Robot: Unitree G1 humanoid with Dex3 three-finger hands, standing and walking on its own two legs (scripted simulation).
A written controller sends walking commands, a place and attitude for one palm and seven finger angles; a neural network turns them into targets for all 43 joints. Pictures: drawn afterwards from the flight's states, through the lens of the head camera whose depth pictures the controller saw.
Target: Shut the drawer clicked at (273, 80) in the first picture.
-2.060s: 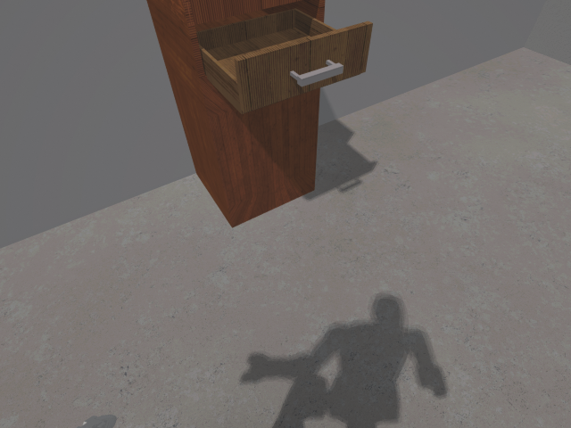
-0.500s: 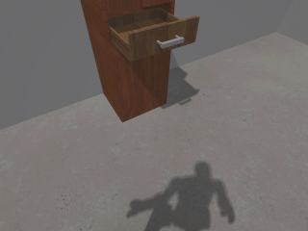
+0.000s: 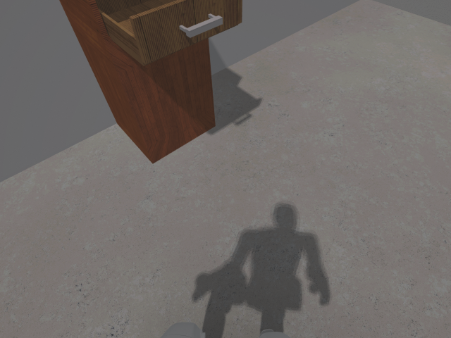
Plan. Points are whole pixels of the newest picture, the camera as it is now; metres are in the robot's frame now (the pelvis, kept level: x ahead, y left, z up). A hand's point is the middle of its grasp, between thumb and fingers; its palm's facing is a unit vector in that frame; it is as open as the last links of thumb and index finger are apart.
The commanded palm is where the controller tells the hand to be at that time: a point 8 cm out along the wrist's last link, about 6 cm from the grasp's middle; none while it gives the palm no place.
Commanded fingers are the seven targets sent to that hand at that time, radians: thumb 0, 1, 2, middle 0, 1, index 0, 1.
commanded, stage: walk to a spot facing it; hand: left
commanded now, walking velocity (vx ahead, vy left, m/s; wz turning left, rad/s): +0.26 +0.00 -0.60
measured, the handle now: (200, 24) +0.99 +0.16 +0.06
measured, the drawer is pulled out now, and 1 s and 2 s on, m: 0.26 0.26 0.26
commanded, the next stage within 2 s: none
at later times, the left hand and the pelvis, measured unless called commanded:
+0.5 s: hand (132, 308) +0.18 +0.22 -0.14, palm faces -0.27 -0.94 -0.19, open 7.4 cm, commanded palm none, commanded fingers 0.00 0.90 0.90 -0.20 -0.30 -0.20 -0.30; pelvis +0.05 +0.03 +0.03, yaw -19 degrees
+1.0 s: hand (226, 231) +0.37 +0.04 -0.15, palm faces -0.51 -0.84 -0.20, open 7.2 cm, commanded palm none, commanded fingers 0.00 0.90 0.90 -0.20 -0.30 -0.20 -0.30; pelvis +0.19 -0.08 +0.02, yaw -32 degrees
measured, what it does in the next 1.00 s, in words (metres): walks ahead, turning right: left foot, then right foot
